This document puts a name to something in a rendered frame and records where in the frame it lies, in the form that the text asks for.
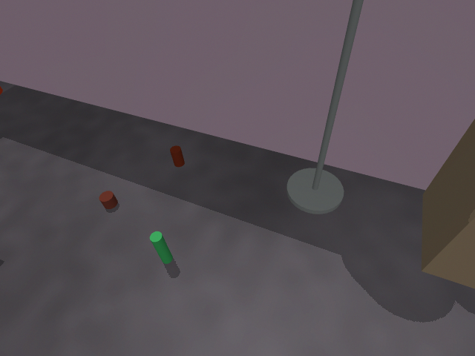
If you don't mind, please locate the floor lamp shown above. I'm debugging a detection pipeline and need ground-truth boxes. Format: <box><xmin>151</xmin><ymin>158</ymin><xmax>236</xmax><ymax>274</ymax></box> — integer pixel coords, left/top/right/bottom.
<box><xmin>286</xmin><ymin>0</ymin><xmax>364</xmax><ymax>214</ymax></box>

